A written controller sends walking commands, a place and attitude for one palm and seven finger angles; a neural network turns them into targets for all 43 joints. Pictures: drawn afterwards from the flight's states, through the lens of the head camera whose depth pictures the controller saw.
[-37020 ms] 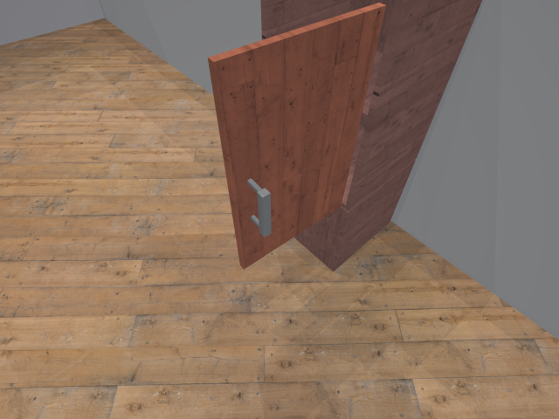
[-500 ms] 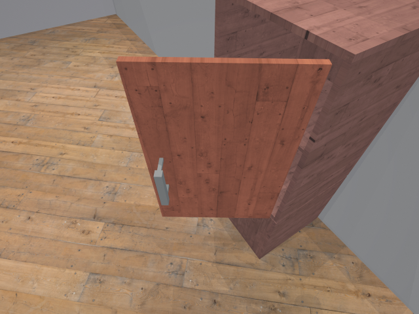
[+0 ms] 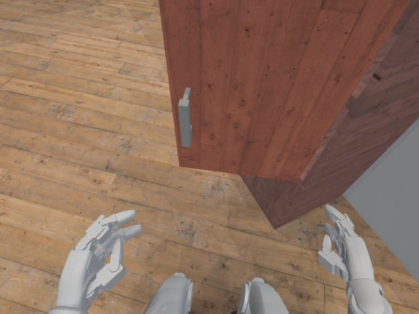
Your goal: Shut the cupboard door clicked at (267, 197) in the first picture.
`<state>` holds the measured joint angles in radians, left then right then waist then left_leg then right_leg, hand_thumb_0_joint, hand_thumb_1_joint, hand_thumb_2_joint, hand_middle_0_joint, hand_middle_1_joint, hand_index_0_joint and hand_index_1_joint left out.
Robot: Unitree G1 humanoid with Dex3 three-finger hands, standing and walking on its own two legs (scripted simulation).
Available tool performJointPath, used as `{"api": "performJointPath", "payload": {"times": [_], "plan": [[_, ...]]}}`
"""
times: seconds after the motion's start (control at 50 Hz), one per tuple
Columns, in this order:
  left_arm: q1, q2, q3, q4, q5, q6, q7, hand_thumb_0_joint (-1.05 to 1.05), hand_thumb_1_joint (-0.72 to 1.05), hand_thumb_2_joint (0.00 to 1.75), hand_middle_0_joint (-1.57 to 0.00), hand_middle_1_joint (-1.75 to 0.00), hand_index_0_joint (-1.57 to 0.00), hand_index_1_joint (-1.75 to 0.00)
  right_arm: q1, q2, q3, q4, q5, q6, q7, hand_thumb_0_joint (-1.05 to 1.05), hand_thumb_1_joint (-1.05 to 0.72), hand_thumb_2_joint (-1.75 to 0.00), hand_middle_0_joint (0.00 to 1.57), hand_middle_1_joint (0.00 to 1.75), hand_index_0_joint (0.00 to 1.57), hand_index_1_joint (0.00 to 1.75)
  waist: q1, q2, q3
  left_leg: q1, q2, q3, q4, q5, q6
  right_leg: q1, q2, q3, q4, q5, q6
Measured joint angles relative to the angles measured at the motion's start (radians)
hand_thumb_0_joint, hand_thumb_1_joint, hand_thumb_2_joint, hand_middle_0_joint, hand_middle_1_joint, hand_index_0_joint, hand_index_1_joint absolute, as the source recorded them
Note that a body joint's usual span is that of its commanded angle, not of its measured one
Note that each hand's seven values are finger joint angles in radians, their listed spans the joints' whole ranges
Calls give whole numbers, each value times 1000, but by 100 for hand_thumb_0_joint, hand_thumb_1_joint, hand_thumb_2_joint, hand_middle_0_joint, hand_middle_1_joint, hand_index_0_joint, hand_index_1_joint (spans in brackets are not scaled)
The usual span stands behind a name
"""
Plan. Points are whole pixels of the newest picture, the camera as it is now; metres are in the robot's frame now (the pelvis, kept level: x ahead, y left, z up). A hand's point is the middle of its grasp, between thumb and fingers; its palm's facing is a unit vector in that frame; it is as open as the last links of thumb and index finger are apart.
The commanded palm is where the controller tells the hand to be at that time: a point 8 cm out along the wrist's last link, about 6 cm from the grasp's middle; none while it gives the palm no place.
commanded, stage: raise the hand and make a fist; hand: left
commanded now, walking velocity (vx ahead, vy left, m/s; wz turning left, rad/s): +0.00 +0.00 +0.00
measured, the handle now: (187, 118) +0.52 +0.12 +0.03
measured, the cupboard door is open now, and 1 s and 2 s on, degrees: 57 57 57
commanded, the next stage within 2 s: bring the fist close to the handle in 1.44 s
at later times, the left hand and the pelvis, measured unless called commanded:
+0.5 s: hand (113, 238) +0.23 +0.19 +0.04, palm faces -0.02 -1.00 -0.02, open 3.6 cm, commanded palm +0.20 +0.25 +0.05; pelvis +0.01 +0.03 +0.00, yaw -1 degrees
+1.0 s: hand (106, 226) +0.24 +0.21 +0.05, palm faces -0.02 -1.00 -0.03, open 3.1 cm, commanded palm +0.22 +0.26 +0.05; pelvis +0.02 +0.02 +0.00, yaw +0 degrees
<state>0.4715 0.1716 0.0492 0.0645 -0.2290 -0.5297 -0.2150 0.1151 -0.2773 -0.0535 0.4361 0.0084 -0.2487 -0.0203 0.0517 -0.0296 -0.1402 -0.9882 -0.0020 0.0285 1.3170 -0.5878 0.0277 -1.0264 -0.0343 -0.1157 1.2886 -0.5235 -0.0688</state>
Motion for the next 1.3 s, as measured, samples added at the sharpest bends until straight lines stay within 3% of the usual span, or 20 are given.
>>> {"api": "performJointPath", "payload": {"times": [0.1,0.2,0.28,0.36,0.48,0.62,0.94,1.12,1.3], "plan": [[-32,28,-8,-138,-1,-6,11,2,90,90,-55,-69,-56,-69,15,47,70,31,-7,4,-9,1,-91,-89,20,30,20,30,11,43,3,-75,3,-39,51,-3,0,-44,1,-40,13,7,0],[-105,33,-15,-141,-2,129,-27,2,90,90,-64,-79,-65,-79,66,93,110,69,9,40,-12,1,-91,-89,20,30,21,30,-8,67,-1,-91,5,-33,39,8,9,-60,4,-33,-7,25,10],[-88,32,8,-128,-10,196,2,2,90,90,-72,-87,-72,-87,121,101,106,83,11,61,-19,1,-90,-89,20,30,21,30,-33,70,-7,-69,6,-15,5,15,17,-47,8,-14,-36,35,20],[-48,32,34,-132,-16,148,38,2,90,90,-79,-95,-79,-95,158,74,84,93,3,56,-23,1,-90,-89,20,30,21,30,-47,67,-16,-57,4,-5,-11,12,24,-37,7,-4,-50,35,28],[-31,40,32,-124,-17,80,22,2,90,90,-90,-107,-90,-107,155,18,49,87,2,50,-28,1,-91,-89,20,30,20,30,-53,58,-22,-64,-2,-4,-1,-3,33,-43,1,-2,-41,20,37],[-30,47,31,-136,-16,84,13,2,90,90,-103,-121,-103,-121,105,12,34,46,1,61,-29,1,-91,-89,20,30,20,30,-49,45,-24,-63,-2,-5,2,-15,35,-40,2,-2,-40,10,41],[-69,62,72,-118,-37,111,-40,2,90,90,-127,-147,-127,-147,82,52,83,19,-2,93,-14,1,-91,-89,20,30,20,30,-26,56,-32,-65,-1,-22,9,-30,30,-34,6,-17,-42,-4,38],[-96,72,100,-92,-61,115,-68,2,90,90,-129,-150,-129,-149,110,35,71,46,6,96,-18,1,-91,-89,20,30,21,30,-37,57,-32,-70,3,-21,14,-31,27,-41,9,-16,-36,-5,34],[-86,68,96,-85,-63,99,-56,2,90,90,-129,-150,-130,-150,123,24,56,45,9,96,-21,1,-91,-89,20,30,20,30,-48,54,-33,-63,4,-15,4,-22,24,-39,11,-9,-40,2,32]]}}
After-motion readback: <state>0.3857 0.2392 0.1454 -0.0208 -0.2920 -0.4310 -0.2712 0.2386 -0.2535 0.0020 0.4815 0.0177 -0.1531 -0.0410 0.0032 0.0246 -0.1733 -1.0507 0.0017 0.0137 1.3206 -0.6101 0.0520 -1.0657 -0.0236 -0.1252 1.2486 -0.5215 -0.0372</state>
